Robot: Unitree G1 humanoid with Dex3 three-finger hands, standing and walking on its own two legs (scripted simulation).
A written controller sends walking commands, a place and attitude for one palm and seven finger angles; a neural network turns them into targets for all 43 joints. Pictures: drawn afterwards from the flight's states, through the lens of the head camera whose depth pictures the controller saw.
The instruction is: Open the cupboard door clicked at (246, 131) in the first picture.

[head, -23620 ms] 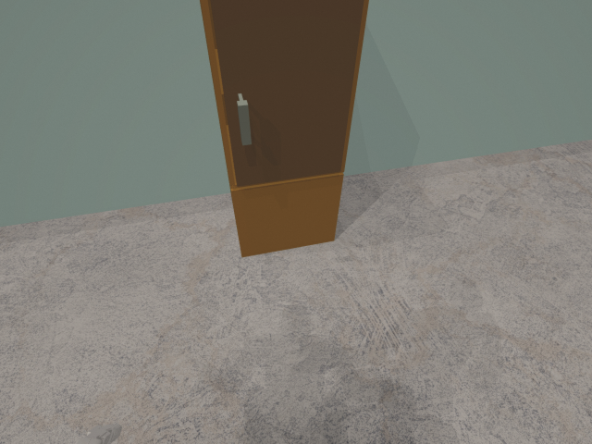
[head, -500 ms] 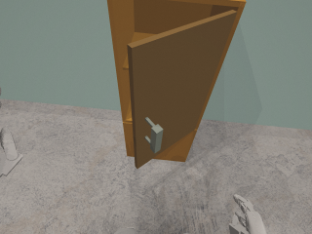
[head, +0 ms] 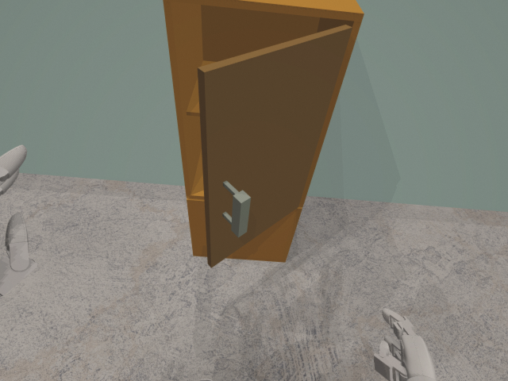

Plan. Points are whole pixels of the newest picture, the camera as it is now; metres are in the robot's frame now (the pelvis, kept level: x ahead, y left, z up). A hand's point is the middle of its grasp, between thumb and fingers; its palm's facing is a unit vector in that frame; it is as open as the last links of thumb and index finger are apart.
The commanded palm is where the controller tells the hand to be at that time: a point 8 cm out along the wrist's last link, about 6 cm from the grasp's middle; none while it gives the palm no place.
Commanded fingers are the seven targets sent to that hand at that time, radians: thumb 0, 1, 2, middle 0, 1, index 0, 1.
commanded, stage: step back with the hand held close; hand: left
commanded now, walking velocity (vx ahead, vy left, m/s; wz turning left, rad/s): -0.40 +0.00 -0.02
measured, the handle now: (233, 208) +0.49 +0.06 -0.07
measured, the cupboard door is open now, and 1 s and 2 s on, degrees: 43 43 43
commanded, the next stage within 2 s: stop stepping back and stand still in 0.10 s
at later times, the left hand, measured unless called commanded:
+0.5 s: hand out of the picture +0.06 +0.31 +0.20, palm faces +0.49 -0.78 -0.38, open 7.4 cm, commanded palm +0.04 +0.34 +0.19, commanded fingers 0.00 0.90 0.90 -0.20 -0.30 -0.20 -0.30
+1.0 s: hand out of the picture +0.02 +0.27 +0.19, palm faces +0.47 -0.76 -0.46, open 7.4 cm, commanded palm -0.04 +0.30 +0.19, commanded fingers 0.00 0.90 0.90 -0.20 -0.30 -0.20 -0.30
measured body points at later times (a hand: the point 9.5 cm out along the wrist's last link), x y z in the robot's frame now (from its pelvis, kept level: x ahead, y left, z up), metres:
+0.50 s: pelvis -0.11 +0.04 -0.02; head -0.14 +0.08 +0.43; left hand +0.03 +0.35 +0.21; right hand +0.05 -0.18 -0.09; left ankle -0.05 +0.12 -0.73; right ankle -0.23 -0.06 -0.73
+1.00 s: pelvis -0.19 +0.01 +0.01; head -0.22 -0.02 +0.46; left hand -0.01 +0.31 +0.21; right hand -0.08 -0.27 -0.09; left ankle -0.16 +0.18 -0.65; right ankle -0.20 -0.03 -0.73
